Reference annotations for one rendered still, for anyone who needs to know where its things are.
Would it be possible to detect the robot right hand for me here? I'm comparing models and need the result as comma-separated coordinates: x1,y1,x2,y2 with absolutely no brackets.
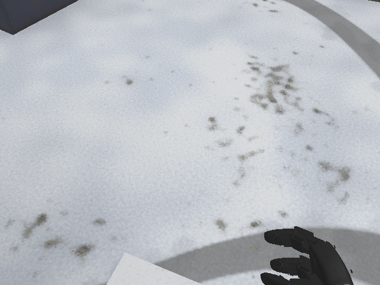
260,226,354,285

